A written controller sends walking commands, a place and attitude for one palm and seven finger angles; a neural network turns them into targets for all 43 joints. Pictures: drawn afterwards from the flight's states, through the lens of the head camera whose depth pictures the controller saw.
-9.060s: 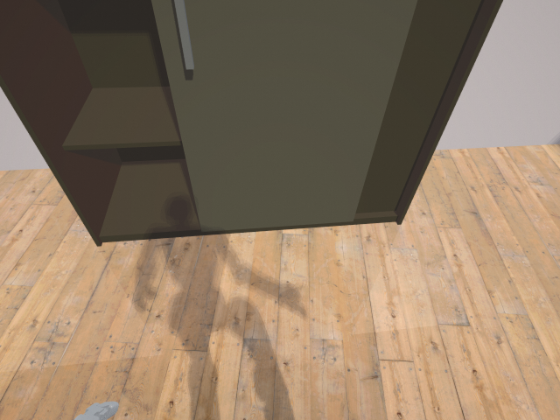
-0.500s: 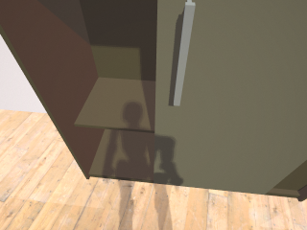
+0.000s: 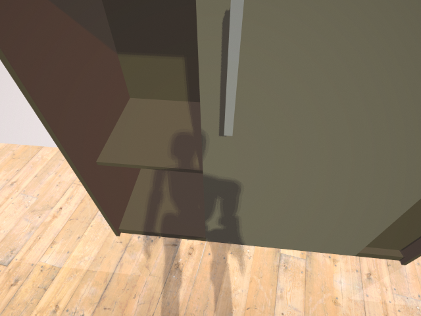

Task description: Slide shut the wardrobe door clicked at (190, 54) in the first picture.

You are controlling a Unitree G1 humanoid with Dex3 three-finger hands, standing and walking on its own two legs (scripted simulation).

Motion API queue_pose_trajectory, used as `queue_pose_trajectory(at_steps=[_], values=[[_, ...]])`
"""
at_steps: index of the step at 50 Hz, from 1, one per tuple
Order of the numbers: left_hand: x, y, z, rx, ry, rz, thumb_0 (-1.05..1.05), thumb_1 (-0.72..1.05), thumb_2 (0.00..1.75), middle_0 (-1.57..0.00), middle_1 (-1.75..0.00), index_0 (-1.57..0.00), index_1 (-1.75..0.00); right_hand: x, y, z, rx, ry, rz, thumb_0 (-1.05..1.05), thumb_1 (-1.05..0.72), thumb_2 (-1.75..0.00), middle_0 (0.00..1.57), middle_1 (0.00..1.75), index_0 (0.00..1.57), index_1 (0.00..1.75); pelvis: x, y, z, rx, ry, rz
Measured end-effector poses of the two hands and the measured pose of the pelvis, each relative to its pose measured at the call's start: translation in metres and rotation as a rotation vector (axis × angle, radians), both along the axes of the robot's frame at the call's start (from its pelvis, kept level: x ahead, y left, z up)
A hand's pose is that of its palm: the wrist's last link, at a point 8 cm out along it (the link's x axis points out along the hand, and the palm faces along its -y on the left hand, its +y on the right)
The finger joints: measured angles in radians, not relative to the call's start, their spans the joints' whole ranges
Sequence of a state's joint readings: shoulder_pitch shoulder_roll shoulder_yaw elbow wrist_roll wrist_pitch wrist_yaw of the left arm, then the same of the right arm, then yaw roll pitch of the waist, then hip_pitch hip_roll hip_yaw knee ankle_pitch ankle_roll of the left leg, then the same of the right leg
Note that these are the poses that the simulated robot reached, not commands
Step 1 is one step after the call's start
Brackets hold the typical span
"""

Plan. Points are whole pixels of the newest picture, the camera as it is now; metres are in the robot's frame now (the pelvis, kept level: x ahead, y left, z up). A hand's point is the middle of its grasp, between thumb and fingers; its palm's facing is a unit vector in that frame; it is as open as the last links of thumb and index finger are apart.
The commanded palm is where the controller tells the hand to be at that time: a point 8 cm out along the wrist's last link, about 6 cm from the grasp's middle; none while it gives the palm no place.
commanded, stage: look again from close up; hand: right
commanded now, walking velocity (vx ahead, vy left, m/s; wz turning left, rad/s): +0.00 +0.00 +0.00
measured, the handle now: (232, 73) +0.54 -0.01 +0.20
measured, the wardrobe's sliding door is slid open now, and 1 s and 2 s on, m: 0.44 0.44 0.44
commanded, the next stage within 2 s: shuffle to correct the standing spot in 0.20 s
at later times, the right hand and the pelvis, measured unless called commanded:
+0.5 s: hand out of the picture -0.02 -0.13 -0.18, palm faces +0.02 +0.98 -0.17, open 7.3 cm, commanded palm none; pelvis +0.01 +0.03 +0.00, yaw +0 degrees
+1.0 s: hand out of the picture +0.05 -0.06 -0.19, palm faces +0.03 +0.99 -0.12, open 7.3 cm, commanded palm none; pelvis +0.09 +0.10 -0.01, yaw +0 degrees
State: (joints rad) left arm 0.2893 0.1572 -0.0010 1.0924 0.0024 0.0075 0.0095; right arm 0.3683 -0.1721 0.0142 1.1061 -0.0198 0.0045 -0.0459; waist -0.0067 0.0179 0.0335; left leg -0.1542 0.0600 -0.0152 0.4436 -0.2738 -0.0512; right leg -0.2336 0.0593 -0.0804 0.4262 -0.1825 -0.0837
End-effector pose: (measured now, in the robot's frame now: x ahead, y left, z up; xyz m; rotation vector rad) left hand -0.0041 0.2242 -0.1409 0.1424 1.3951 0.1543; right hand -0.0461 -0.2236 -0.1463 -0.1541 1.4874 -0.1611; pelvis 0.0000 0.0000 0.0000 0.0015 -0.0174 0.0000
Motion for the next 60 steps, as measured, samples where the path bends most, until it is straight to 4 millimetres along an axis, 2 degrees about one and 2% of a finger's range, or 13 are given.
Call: queue_pose_trajectory(at_steps=[9, 22, 27, 33, 38, 44, 48, 53, 57, 60], values=[[0.000, 0.002, -0.003, -0.019, 0.004, 0.003, 0.01, 0.90, 0.90, -0.20, -0.29, -0.20, -0.30, -0.007, 0.015, 0.002, 0.010, 0.012, -0.015, 0.00, -0.91, -0.90, 0.20, 0.30, 0.20, 0.30, 0.001, 0.006, 0.001, -0.004, -0.003, -0.001], [0.004, 0.018, -0.005, -0.020, 0.002, 0.018, 0.01, 0.91, 0.90, -0.20, -0.29, -0.20, -0.30, 0.013, 0.041, -0.001, 0.030, -0.026, -0.006, 0.00, -0.91, -0.90, 0.20, 0.30, 0.20, 0.30, 0.007, 0.024, 0.000, -0.010, -0.002, 0.001], [0.003, 0.031, -0.008, -0.023, 0.031, 0.033, 0.01, 0.91, 0.90, -0.20, -0.29, -0.20, -0.30, 0.022, 0.052, 0.000, 0.024, -0.018, -0.006, 0.00, -0.91, -0.90, 0.20, 0.30, 0.20, 0.30, 0.016, 0.039, -0.001, -0.019, 0.014, -0.007], [0.007, 0.057, -0.012, -0.017, 0.081, 0.029, 0.01, 0.90, 0.90, -0.21, -0.29, -0.20, -0.30, 0.029, 0.070, 0.003, 0.007, -0.001, -0.035, 0.00, -0.91, -0.90, 0.20, 0.30, 0.20, 0.30, 0.032, 0.062, -0.004, -0.011, 0.034, -0.017], [0.030, 0.077, -0.012, 0.015, 0.100, 0.001, 0.01, 0.90, 0.90, -0.20, -0.29, -0.20, -0.30, 0.033, 0.089, -0.002, 0.019, 0.027, -0.078, 0.00, -0.91, -0.90, 0.20, 0.30, 0.20, 0.30, 0.052, 0.077, -0.008, 0.010, 0.041, -0.040], [0.090, 0.090, -0.011, 0.071, 0.011, -0.034, 0.01, 0.91, 0.90, -0.20, -0.29, -0.20, -0.30, 0.041, 0.108, -0.018, 0.076, 0.080, -0.104, 0.00, -0.91, -0.90, 0.20, 0.30, 0.20, 0.30, 0.076, 0.082, -0.017, 0.016, 0.029, -0.037], [0.114, 0.096, -0.004, 0.082, -0.072, -0.004, 0.00, 0.91, 0.90, -0.20, -0.29, -0.20, -0.30, 0.070, 0.113, -0.020, 0.094, 0.091, -0.045, 0.00, -0.91, -0.90, 0.20, 0.30, 0.20, 0.30, 0.088, 0.089, -0.014, -0.006, 0.018, 0.003], [0.121, 0.108, 0.003, 0.059, -0.040, -0.011, 0.00, 0.90, 0.90, -0.21, -0.29, -0.20, -0.30, 0.135, 0.113, -0.008, 0.064, -0.037, -0.028, 0.00, -0.91, -0.90, 0.20, 0.30, 0.20, 0.30, 0.102, 0.107, -0.002, 0.006, 0.028, -0.004], [0.127, 0.129, -0.001, 0.033, 0.004, -0.010, 0.00, 0.90, 0.90, -0.21, -0.30, -0.20, -0.30, 0.182, 0.116, 0.002, 0.009, -0.127, -0.010, 0.01, -0.93, -0.90, 0.20, 0.30, 0.20, 0.30, 0.114, 0.129, -0.001, 0.016, 0.036, -0.013], [0.135, 0.153, -0.016, 0.014, 0.020, -0.001, 0.00, 0.90, 0.90, -0.21, -0.30, -0.20, -0.30, 0.208, 0.124, 0.000, -0.042, -0.185, 0.013, 0.01, -0.93, -0.90, 0.20, 0.30, 0.20, 0.30, 0.126, 0.152, -0.012, 0.002, 0.033, -0.021]])
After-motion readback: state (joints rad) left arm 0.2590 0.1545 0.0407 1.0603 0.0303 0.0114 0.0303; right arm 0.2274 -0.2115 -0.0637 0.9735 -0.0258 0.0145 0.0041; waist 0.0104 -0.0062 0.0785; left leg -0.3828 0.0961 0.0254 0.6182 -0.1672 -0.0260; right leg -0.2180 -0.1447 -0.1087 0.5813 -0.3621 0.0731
